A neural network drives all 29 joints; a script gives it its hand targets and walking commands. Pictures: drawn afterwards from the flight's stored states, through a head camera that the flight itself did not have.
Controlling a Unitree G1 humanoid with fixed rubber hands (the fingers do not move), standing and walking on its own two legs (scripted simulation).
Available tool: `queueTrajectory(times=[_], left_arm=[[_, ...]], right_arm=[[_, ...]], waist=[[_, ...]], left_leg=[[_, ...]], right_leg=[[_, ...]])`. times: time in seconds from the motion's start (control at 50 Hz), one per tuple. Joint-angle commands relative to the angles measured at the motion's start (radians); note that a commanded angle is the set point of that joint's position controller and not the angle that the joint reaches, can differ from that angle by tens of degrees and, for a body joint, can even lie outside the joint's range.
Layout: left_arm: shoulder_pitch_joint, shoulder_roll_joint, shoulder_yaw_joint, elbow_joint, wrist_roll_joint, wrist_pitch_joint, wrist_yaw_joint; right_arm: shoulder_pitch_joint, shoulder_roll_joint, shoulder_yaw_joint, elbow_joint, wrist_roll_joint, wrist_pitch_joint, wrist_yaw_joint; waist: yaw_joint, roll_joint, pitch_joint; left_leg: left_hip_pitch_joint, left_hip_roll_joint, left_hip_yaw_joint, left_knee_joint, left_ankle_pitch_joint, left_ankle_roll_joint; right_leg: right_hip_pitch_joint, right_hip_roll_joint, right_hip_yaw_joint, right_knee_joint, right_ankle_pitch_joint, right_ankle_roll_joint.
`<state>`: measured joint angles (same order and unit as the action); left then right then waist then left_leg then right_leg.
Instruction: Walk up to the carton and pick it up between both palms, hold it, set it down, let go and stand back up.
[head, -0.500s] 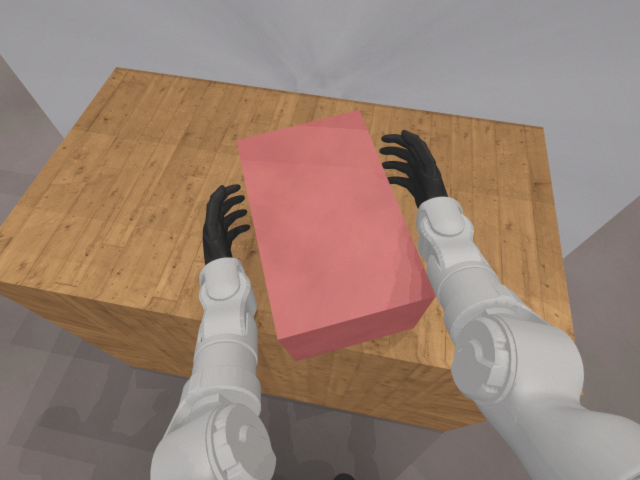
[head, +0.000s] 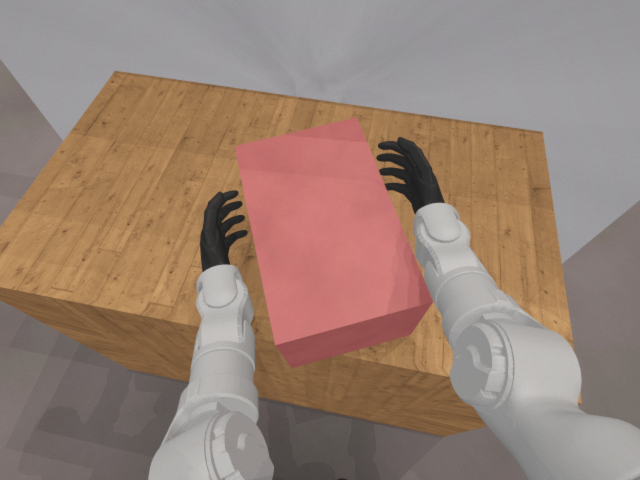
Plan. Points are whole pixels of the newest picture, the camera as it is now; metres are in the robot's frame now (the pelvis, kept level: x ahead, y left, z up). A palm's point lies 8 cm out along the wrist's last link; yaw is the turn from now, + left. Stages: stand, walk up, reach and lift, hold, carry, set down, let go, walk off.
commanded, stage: reach and lift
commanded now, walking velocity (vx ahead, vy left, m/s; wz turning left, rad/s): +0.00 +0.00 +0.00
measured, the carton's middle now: (324, 242) +0.42 +0.05 -0.03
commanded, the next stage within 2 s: none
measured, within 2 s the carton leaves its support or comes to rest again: leaves its support in 1.72 s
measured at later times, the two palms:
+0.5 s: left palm (223, 257) +0.36 +0.17 +0.01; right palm (425, 200) +0.46 -0.08 +0.05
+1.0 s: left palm (223, 258) +0.36 +0.18 +0.01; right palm (427, 203) +0.45 -0.08 +0.05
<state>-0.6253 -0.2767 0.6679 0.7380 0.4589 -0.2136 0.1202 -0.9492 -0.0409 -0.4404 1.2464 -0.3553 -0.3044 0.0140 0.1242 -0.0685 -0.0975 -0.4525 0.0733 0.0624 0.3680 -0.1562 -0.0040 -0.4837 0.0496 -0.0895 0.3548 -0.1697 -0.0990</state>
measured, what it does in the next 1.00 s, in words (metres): stands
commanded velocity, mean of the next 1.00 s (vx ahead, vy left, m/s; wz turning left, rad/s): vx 0.00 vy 0.00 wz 0.00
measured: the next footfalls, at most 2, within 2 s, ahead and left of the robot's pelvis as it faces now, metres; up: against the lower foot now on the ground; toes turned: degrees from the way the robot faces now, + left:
none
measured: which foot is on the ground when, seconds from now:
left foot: down 0.00-1.00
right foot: down 0.00-1.00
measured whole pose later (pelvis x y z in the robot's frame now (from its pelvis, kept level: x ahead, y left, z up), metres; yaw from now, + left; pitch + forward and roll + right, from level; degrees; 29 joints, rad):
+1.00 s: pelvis -0.01 +0.01 -0.01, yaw +0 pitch +19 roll +1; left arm -0.66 -0.23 0.69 0.94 0.37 -0.37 0.15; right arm -1.00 -0.08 -0.35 1.35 -0.29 -0.33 -0.02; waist 0.09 0.00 -0.16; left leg -0.53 0.07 0.07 0.41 -0.19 0.00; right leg -0.57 0.04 -0.10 0.41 -0.18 -0.08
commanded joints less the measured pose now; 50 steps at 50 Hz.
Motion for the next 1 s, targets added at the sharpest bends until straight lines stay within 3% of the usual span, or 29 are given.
queueTrajectory(times=[0.0,0.3,0.64,0.8,0.98], left_arm=[[-0.346,-0.269,-0.195,0.007,0.028,-0.022,-0.066],[-0.368,-0.254,-0.169,0.058,0.018,-0.043,-0.064],[-0.394,-0.244,-0.172,0.085,0.005,-0.058,-0.043],[-0.395,-0.223,-0.184,0.147,-0.018,-0.108,-0.047],[-0.391,-0.146,-0.156,0.242,-0.048,-0.179,-0.036]], right_arm=[[-0.238,0.51,0.175,0.072,-0.055,-0.052,0.091],[-0.257,0.526,0.196,0.095,-0.046,-0.059,0.082],[-0.278,0.531,0.192,0.139,-0.025,-0.055,0.077],[-0.254,0.551,0.216,0.159,-0.018,-0.067,0.047],[-0.241,0.532,0.249,0.186,0.018,-0.062,0.013]], waist=[[0.083,-0.03,-0.413],[0.088,-0.05,-0.424],[0.095,-0.038,-0.441],[0.063,-0.014,-0.455],[0.034,-0.005,-0.44]], left_leg=[[-0.148,-0.047,0.06,-0.006,0.27,0.034],[-0.204,-0.042,0.062,0.002,0.219,0.034],[-0.21,-0.049,0.063,0.031,0.246,0.039],[-0.242,-0.057,0.054,0.028,0.198,0.035],[-0.274,-0.068,0.049,0.015,0.157,0.035]], right_leg=[[0.625,-0.106,0.075,0.107,0.602,0.113],[0.632,-0.122,0.095,0.129,0.625,0.133],[0.583,-0.096,0.094,0.131,0.57,0.114],[0.608,-0.103,0.087,0.158,0.677,0.134],[0.607,-0.094,0.089,0.152,0.675,0.146]])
